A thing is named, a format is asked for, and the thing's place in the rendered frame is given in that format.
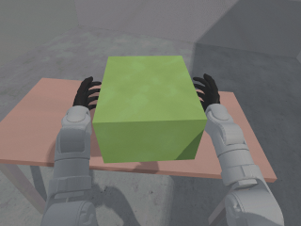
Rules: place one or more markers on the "carton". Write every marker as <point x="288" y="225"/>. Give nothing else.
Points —
<point x="148" y="110"/>

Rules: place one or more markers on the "robot left forearm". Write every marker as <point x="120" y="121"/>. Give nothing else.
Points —
<point x="72" y="153"/>

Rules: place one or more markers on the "left robot hand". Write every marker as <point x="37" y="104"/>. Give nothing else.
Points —
<point x="81" y="98"/>

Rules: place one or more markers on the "robot left upper arm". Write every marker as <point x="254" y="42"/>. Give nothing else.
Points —
<point x="79" y="213"/>

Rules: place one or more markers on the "table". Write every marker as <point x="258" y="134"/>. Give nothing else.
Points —
<point x="28" y="136"/>

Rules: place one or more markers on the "robot right forearm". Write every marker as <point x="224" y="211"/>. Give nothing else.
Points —
<point x="238" y="168"/>

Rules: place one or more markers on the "robot right upper arm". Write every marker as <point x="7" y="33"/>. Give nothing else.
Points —
<point x="254" y="207"/>

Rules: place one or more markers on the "right robot hand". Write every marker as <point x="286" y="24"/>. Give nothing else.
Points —
<point x="210" y="95"/>

